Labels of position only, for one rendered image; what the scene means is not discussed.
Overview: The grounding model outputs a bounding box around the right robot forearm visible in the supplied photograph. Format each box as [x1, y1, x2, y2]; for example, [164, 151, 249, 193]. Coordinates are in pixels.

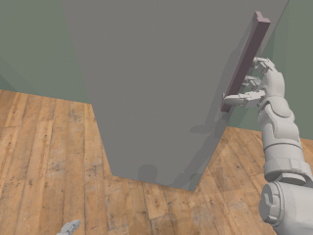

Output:
[257, 96, 313, 188]

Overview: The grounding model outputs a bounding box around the fridge door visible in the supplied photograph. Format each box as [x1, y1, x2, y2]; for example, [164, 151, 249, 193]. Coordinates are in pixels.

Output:
[61, 0, 289, 192]

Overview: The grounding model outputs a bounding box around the handle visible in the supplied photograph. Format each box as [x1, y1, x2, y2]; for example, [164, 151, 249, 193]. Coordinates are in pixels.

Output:
[220, 11, 271, 113]

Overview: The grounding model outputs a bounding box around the right robot hand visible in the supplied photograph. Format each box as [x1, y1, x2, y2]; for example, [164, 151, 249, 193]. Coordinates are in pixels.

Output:
[223, 57, 285, 109]

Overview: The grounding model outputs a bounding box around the right robot upper arm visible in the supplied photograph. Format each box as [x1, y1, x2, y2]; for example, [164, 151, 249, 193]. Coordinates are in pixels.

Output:
[258, 181, 313, 235]

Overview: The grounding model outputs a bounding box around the left robot hand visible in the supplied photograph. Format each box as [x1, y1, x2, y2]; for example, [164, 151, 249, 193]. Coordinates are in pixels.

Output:
[56, 219, 81, 235]

